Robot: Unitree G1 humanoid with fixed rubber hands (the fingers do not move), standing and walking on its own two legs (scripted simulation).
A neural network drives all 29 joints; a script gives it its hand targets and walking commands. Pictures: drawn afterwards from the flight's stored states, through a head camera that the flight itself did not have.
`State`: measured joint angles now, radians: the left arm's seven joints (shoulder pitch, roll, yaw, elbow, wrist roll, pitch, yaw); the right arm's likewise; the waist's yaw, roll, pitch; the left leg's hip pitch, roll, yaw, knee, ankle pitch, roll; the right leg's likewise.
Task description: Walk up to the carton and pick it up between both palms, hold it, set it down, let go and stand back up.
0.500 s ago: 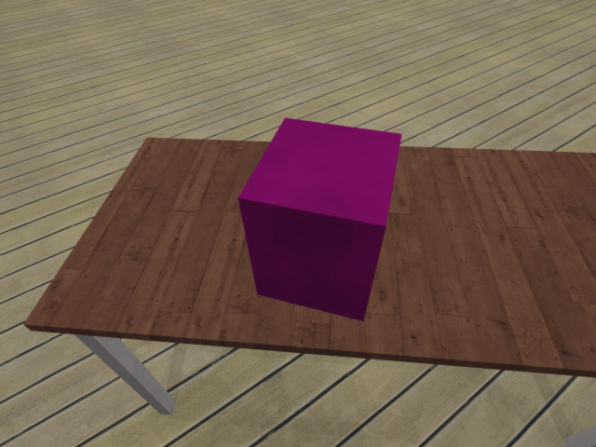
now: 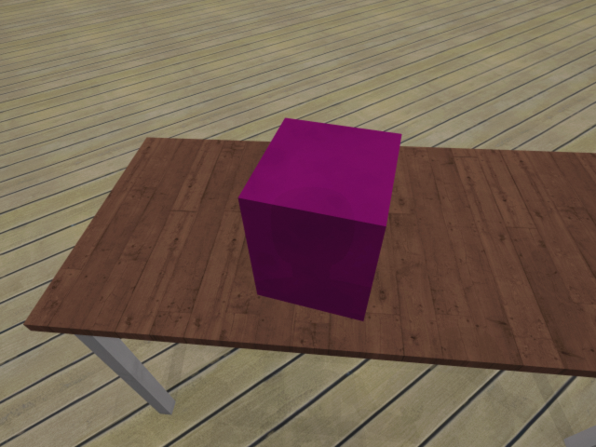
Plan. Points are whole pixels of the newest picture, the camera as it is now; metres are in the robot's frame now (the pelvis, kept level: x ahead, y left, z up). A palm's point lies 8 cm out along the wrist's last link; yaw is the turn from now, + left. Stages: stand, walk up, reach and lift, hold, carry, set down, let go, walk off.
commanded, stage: stand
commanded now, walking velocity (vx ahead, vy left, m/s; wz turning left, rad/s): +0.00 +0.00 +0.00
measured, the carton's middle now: (324, 220) +0.49 -0.01 +0.02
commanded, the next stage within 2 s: none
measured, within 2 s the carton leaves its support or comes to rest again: neither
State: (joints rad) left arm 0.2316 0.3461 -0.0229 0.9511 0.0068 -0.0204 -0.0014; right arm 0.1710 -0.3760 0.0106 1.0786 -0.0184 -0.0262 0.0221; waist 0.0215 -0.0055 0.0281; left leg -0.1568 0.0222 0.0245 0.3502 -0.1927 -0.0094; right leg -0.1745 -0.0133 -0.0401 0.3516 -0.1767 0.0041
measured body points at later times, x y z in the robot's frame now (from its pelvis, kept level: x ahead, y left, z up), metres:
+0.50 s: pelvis +0.00 +0.00 +0.00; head +0.02 +0.00 +0.45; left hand +0.06 +0.29 -0.13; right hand +0.07 -0.31 -0.13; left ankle +0.00 +0.13 -0.75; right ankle +0.01 -0.12 -0.75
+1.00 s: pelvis +0.00 +0.00 +0.00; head +0.02 +0.00 +0.45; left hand +0.06 +0.29 -0.13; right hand +0.07 -0.31 -0.13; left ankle +0.00 +0.13 -0.75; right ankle +0.01 -0.12 -0.75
